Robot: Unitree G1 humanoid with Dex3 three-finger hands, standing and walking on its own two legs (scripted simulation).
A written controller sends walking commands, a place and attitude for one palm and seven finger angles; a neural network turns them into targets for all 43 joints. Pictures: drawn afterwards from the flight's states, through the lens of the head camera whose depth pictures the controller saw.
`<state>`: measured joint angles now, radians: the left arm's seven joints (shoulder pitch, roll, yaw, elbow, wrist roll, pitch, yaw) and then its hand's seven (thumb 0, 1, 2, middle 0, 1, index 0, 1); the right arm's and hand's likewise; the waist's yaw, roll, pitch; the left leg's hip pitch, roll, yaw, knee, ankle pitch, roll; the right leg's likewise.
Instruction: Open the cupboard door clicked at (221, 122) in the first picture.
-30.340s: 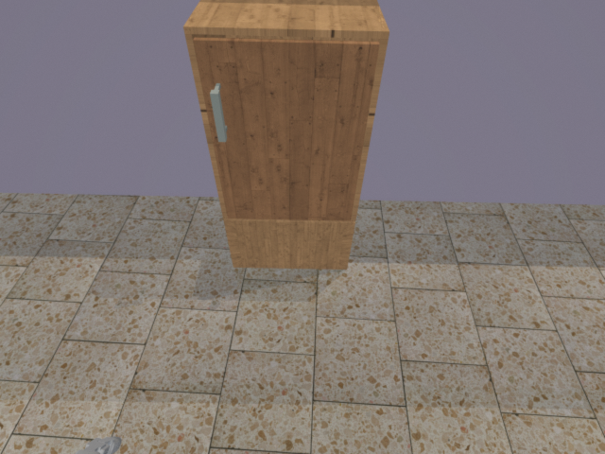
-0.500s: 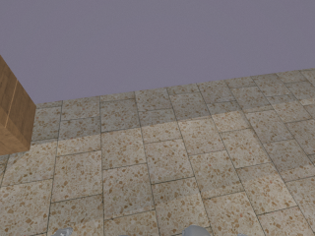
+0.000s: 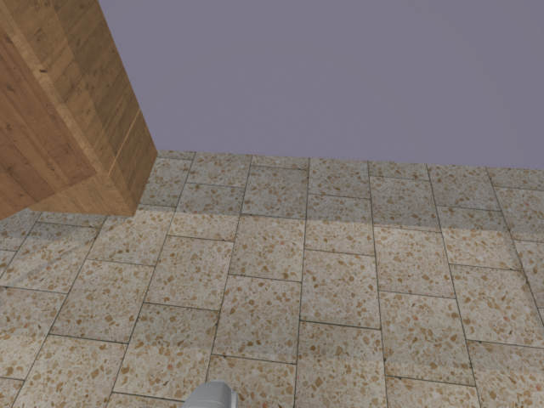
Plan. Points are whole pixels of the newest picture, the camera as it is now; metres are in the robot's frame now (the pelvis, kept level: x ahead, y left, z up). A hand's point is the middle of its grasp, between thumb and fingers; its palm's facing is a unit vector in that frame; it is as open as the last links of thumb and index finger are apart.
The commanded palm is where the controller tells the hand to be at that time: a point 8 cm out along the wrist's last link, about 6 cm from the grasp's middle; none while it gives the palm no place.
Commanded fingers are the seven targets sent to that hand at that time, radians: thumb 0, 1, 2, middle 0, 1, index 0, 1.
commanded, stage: turn to face it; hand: left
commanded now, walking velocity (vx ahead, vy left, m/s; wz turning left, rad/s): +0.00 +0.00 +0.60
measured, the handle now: out of the picture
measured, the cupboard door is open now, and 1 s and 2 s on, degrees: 43 43 43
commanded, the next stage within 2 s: take the last steps up to it in 1.04 s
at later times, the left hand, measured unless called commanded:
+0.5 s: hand out of the picture +0.06 +0.25 -0.16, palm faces +0.28 -0.92 -0.26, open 7.3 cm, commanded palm none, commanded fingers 0.00 0.90 0.90 -0.20 -0.30 -0.20 -0.30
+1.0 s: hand out of the picture -0.07 +0.15 -0.17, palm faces +0.59 -0.77 -0.25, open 7.3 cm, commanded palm none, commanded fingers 0.00 0.90 0.90 -0.20 -0.30 -0.20 -0.30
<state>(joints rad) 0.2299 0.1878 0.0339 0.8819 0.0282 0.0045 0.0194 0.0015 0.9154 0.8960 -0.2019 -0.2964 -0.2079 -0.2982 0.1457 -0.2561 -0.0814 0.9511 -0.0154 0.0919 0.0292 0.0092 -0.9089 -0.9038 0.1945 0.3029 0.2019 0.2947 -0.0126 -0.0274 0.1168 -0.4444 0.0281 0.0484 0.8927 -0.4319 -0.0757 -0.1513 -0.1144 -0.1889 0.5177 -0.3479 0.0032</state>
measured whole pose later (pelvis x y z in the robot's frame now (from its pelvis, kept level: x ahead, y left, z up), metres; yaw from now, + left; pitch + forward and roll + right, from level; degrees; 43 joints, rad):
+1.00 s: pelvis +0.02 -0.03 +0.00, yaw +35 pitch -1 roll +2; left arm 0.29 0.20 0.04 0.92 0.03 0.00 0.02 0.00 0.92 0.90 -0.20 -0.30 -0.21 -0.30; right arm 0.10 -0.25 -0.07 0.96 -0.02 0.09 0.02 0.01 -0.91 -0.90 0.19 0.30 0.20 0.29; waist 0.02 -0.02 0.11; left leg -0.38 0.02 0.05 0.82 -0.44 -0.06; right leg -0.16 -0.11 -0.23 0.53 -0.35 -0.01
